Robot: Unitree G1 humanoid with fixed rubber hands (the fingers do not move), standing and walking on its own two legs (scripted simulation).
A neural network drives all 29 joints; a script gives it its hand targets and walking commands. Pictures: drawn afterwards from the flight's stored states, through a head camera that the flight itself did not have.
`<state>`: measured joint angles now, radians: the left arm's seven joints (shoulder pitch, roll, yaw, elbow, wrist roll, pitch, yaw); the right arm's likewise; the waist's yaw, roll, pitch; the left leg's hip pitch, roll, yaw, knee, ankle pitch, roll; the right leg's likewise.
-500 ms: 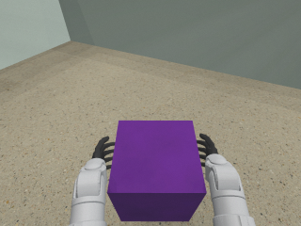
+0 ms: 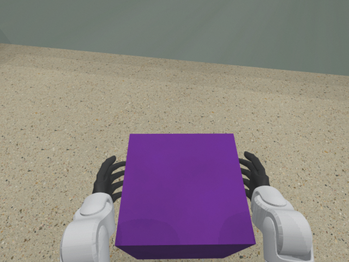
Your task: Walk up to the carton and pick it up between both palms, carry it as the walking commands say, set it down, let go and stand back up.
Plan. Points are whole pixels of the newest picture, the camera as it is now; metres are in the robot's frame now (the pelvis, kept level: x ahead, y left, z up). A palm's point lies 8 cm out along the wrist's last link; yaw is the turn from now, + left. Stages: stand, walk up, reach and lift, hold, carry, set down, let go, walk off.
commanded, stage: carry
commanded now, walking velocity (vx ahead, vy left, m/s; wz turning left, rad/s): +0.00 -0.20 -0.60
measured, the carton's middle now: (181, 202) +0.26 +0.00 +0.02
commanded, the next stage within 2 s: none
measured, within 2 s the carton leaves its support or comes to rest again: neither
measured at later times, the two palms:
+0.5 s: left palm (222, 169) +0.31 -0.09 +0.07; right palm out of the picture +0.21 -0.38 +0.07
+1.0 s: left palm (326, 169) +0.29 -0.31 +0.10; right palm out of the picture +0.11 -0.55 +0.11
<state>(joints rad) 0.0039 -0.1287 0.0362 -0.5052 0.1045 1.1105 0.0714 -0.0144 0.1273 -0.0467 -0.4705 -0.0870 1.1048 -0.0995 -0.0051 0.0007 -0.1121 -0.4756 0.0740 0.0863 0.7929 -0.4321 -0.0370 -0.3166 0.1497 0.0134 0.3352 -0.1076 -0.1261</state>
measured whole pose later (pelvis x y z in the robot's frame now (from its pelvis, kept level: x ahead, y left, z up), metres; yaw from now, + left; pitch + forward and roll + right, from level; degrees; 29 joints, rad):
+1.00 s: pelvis -0.02 -0.28 +0.01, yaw -36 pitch +3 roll -4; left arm -0.18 -0.14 0.10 -0.40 0.11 1.23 0.09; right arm -0.17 0.14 -0.12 -0.37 -0.11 1.20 -0.09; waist 0.02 -0.01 -0.05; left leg -0.20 0.24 0.26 0.37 -0.19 -0.07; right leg -0.49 -0.03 -0.05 0.78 -0.30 0.05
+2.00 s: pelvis -0.28 -0.53 +0.00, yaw -70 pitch +4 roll -1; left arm -0.20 -0.14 0.09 -0.35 0.11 1.19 0.08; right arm -0.17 0.13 -0.14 -0.37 -0.10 1.19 -0.11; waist -0.02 0.03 0.03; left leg -0.48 0.15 0.14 0.91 -0.48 -0.08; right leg -0.37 0.09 -0.04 0.38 -0.08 -0.08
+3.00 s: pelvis -0.62 -0.59 +0.01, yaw -106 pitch +4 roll -3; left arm -0.19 -0.14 0.10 -0.40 0.10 1.23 0.10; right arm -0.17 0.14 -0.13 -0.37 -0.11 1.20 -0.09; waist 0.03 0.00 -0.06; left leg -0.20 0.25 0.24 0.34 -0.16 -0.09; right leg -0.48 -0.03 -0.03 0.72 -0.29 0.04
